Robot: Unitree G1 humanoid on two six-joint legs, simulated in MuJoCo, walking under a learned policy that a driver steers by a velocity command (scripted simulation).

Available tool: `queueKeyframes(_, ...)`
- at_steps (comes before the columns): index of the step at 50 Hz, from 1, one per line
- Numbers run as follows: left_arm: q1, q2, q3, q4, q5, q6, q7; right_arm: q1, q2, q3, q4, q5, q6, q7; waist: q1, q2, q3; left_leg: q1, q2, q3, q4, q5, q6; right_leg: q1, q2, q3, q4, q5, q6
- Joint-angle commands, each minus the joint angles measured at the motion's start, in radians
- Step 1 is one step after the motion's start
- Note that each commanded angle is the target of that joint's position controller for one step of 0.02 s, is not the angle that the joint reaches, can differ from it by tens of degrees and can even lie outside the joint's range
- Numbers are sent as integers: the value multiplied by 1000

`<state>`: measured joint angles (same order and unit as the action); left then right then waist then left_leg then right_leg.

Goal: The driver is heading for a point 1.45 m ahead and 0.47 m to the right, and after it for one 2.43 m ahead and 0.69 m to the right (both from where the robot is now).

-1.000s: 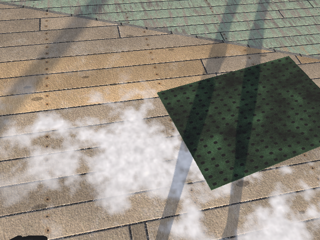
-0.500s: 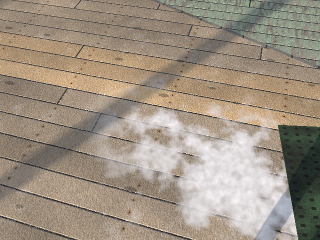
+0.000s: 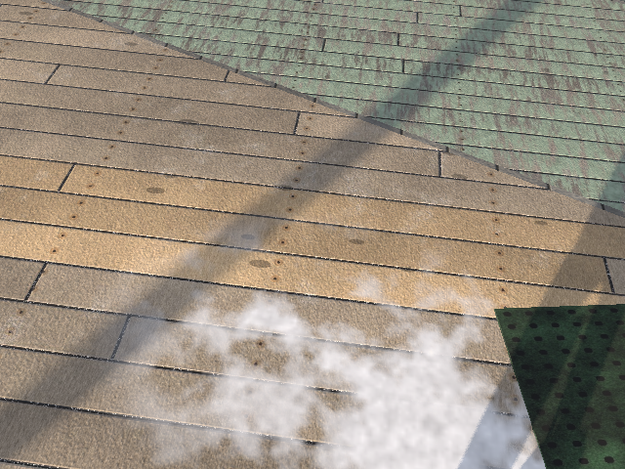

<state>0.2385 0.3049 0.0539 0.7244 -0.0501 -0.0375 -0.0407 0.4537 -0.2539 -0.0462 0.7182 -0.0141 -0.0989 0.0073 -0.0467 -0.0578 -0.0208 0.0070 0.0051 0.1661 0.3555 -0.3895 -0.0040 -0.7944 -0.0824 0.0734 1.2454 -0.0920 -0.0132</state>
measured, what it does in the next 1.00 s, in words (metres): walks ahead, turning right: right foot, then left foot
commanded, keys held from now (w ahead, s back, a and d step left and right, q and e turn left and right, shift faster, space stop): w+e+shift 0.70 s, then w+shift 0.12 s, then w+q+shift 0.18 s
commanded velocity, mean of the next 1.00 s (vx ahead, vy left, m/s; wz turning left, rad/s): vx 0.98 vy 0.00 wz -0.74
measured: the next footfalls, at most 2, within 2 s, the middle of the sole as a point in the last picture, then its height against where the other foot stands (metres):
right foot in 0.22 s outside the picture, level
left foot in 0.66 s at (334, 349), level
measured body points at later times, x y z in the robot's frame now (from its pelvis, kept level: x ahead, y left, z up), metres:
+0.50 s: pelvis +0.39 -0.07 +0.01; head +0.40 -0.09 +0.46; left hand +0.51 +0.17 -0.11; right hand +0.53 -0.38 -0.04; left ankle +0.65 +0.06 -0.65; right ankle +0.31 -0.08 -0.73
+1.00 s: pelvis +0.76 -0.25 +0.00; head +0.77 -0.28 +0.45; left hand +1.11 -0.32 -0.03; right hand +0.51 -0.38 -0.13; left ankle +0.77 -0.06 -0.73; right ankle +0.80 -0.50 -0.68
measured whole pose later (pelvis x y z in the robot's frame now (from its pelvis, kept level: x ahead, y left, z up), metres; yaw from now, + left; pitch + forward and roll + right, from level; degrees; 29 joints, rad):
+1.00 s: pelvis +0.76 -0.25 +0.00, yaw -45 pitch +0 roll +3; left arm -0.02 0.28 0.01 0.57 -0.01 -0.09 -0.05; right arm 0.57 -0.29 -0.07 0.85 0.03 -0.10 0.01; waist -0.14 -0.03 0.04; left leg 0.10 -0.03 0.00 0.24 -0.34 -0.01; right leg -0.72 -0.09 0.07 0.78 -0.04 -0.03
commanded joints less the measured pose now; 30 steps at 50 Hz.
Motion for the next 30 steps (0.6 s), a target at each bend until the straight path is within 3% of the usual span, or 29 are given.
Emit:
queueKeyframes(1,-108,26,2,-95,3,0,-5,-91,-91,-23,-47,-10,-26,-16,27,131,191,-65,217,-55,-251,338,64,-145,-10,-9,-84,126,-1)
queueKeyframes(4,-214,5,-11,-129,6,-10,-34,-42,-119,-27,-1,-3,-18,-30,0,93,222,-39,207,52,-269,493,18,-53,15,-128,-306,188,-48)
queueKeyframes(5,-241,-2,-14,-142,3,-15,-46,-41,-144,-31,8,-2,-12,-35,5,96,222,-30,207,84,-250,653,0,10,35,-172,-382,178,-72)
queueKeyframes(7,-264,24,-3,-169,-7,-21,-55,-17,-221,-45,24,-5,4,-52,36,161,160,46,226,107,-141,1204,-11,154,113,-264,-441,114,-116)
queueKeyframes(8,-210,56,11,-167,-17,-16,-54,-29,-255,-54,24,-3,19,-62,86,216,110,96,244,110,-44,1440,-9,224,148,-285,-441,58,-133)
queueKeyframes(9,-89,100,32,-147,-21,-5,-49,-68,-286,-63,11,1,32,-67,165,264,41,109,265,103,106,1618,3,350,170,-285,-427,-8,-157)
queueKeyframes(10,111,174,66,-102,-18,14,-39,-130,-309,-71,-11,7,36,-60,270,276,-55,45,275,83,326,1672,24,590,177,-252,-427,-54,-193)
queueKeyframes(11,355,242,106,-32,-5,31,-19,-196,-294,-68,-36,18,25,-48,380,205,-140,-158,217,65,656,1438,31,953,161,-153,-565,7,-233)
queueKeyframes(12,360,243,94,16,1,45,1,-187,-95,-14,-48,-6,-9,-29,285,-102,-50,-535,25,1,1103,-6,6,1118,65,48,-523,-41,-265)
queueKeyframes(13,243,265,80,-62,33,15,-1,-78,-6,26,-132,26,-59,-15,119,-256,-221,-837,-80,-219,1342,-220,7,1262,-103,617,-741,-386,-466)
queueKeyframes(14,250,194,73,-85,39,-5,3,-213,-124,13,-171,45,-97,-11,196,-85,-217,-896,-43,-334,1278,-93,49,1206,-153,802,-979,-605,-448)
queueKeyframes(15,230,165,65,-82,46,-29,0,-269,-155,3,-192,69,-107,-11,143,58,-76,-888,-9,-332,1162,-9,67,1047,-153,793,-1051,-621,-401)
queueKeyframes(16,150,139,56,-92,44,-44,-7,-260,-144,3,-167,48,-99,-18,70,196,16,-806,36,-336,1065,52,61,854,-120,710,-1053,-526,-363)
queueKeyframes(18,43,124,50,-120,52,-54,4,-194,-149,-6,-140,20,-67,-19,-16,136,80,-691,75,-351,955,90,11,630,-27,563,-1063,-386,-359)
queueKeyframes(19,32,108,45,-117,41,-53,11,-196,-159,-11,-137,13,-52,-21,-27,117,103,-665,89,-336,889,99,-11,560,8,491,-1073,-327,-348)
queueKeyframes(21,52,95,37,-104,23,-53,30,-290,-143,-4,-171,-14,-39,-25,-1,105,151,-608,90,-274,711,162,-48,417,66,363,-1087,-197,-323)
queueKeyframes(23,82,97,36,-81,19,-46,51,-439,-87,12,-225,-24,-42,-21,57,59,172,-524,47,-223,501,355,-73,320,131,275,-1060,-67,-284)
queueKeyframes(25,127,113,44,-56,13,-34,56,-530,-46,19,-255,-8,-47,-12,114,23,138,-397,-10,-191,306,492,-80,290,152,260,-1042,-82,-235)
queueKeyframes(26,154,121,48,-44,7,-32,54,-555,-55,12,-267,8,-50,-9,136,11,112,-349,-34,-199,248,528,-85,316,138,292,-1036,-109,-224)
queueKeyframes(28,169,111,49,-25,-4,-30,59,-574,-102,-12,-277,39,-54,-7,138,-28,88,-340,-36,-258,150,525,-86,452,112,358,-975,-134,-202)
queueKeyframes(30,161,103,54,-16,-4,-22,66,-564,-152,-34,-277,55,-62,-5,114,-54,73,-348,-24,-286,92,454,-66,604,71,405,-884,-14,-180)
